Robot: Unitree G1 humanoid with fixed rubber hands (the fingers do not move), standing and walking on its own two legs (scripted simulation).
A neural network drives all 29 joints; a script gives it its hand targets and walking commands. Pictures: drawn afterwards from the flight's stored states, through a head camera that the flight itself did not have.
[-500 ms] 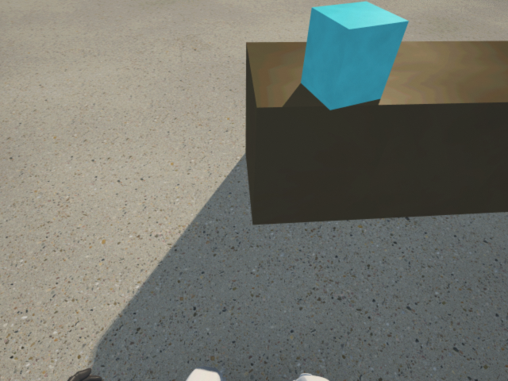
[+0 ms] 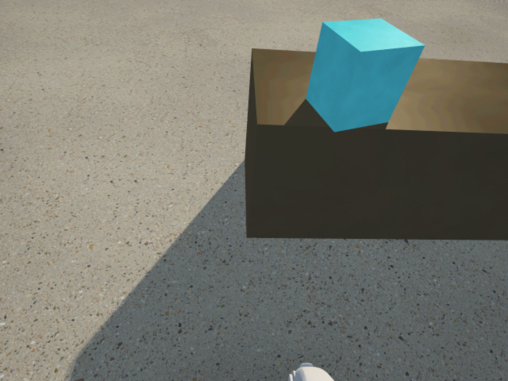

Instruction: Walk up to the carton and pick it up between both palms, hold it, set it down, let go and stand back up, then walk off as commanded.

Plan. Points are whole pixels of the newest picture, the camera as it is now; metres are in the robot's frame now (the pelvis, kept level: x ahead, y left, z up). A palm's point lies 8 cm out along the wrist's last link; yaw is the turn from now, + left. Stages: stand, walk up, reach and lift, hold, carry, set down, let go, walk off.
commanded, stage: walk up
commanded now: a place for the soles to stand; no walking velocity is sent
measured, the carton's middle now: (357, 75) +0.98 -0.29 +0.03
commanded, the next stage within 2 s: none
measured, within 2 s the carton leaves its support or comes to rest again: neither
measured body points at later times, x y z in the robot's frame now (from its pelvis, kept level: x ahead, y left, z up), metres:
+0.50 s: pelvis +0.10 -0.08 -0.01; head +0.12 -0.06 +0.44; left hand +0.16 +0.24 -0.12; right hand +0.20 -0.43 -0.08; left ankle +0.14 +0.03 -0.70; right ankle +0.10 -0.21 -0.68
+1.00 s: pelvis +0.16 -0.18 -0.02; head +0.19 -0.17 +0.43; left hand +0.26 +0.13 -0.12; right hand +0.27 -0.53 -0.10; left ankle +0.18 -0.05 -0.66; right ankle +0.24 -0.29 -0.70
